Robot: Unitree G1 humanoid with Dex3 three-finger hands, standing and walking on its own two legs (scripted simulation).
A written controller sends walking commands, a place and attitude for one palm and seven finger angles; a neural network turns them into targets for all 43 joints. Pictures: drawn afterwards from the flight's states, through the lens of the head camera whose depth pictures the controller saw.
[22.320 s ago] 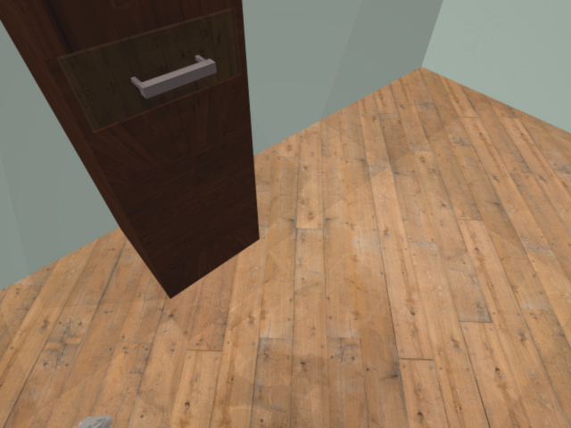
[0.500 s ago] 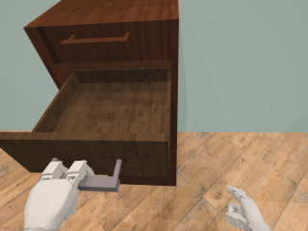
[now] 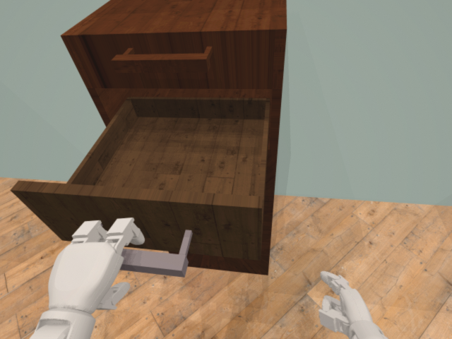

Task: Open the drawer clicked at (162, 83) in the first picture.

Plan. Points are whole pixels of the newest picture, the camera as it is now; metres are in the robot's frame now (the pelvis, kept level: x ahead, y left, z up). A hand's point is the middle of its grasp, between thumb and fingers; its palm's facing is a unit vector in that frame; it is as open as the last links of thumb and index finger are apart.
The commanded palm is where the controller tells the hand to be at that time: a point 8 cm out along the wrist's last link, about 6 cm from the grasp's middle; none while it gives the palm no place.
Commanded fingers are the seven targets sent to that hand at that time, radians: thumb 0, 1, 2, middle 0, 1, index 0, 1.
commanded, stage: open the thumb to release the handle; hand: left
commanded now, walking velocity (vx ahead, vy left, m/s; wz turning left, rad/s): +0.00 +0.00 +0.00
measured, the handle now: (135, 246) +0.22 +0.19 +0.09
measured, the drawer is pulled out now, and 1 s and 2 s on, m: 0.29 0.29 0.29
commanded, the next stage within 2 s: lift the hand off the handle in 0.14 s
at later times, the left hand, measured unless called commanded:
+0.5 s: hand (114, 278) +0.18 +0.21 +0.07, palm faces +0.10 -0.14 -0.99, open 13.8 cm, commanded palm +0.15 +0.21 +0.12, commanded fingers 0.00 -0.50 0.30 -0.30 -1.20 -0.30 -1.20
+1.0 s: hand (104, 258) +0.19 +0.21 +0.12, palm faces +0.11 -0.13 -0.98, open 13.4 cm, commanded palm +0.15 +0.20 +0.19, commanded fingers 0.00 -0.50 0.30 -0.30 -1.20 -0.30 -1.20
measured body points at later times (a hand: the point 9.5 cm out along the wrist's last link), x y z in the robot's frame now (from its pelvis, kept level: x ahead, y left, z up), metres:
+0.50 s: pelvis -0.01 +0.00 +0.00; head -0.01 -0.03 +0.45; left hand +0.17 +0.21 +0.12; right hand +0.21 -0.19 -0.10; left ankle -0.03 +0.11 -0.73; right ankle +0.00 -0.10 -0.73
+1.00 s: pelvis -0.02 +0.00 +0.01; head -0.03 -0.04 +0.46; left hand +0.18 +0.21 +0.17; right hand +0.23 -0.18 -0.08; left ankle -0.03 +0.11 -0.73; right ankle +0.00 -0.10 -0.73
